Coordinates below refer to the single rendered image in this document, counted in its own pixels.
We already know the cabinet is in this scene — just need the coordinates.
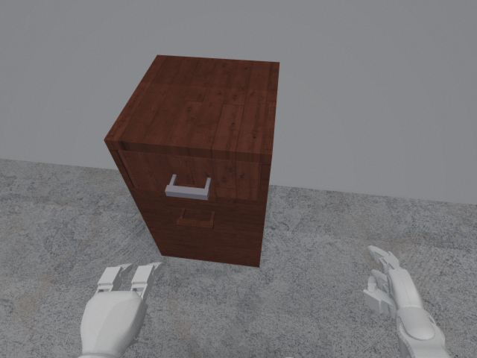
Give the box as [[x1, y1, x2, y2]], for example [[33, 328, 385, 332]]
[[104, 55, 279, 268]]

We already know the robot right forearm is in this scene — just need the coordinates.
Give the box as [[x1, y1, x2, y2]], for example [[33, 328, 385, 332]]
[[395, 307, 451, 358]]

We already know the drawer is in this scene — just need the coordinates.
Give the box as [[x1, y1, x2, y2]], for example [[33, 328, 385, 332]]
[[118, 150, 262, 201]]

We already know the robot right hand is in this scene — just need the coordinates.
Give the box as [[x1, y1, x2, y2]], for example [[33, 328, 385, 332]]
[[363, 245, 424, 318]]

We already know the handle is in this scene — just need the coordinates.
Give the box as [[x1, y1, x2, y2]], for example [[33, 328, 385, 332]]
[[176, 218, 214, 231], [165, 175, 211, 200]]

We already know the robot left hand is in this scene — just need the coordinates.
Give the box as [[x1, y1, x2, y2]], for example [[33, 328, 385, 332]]
[[80, 262, 162, 358]]

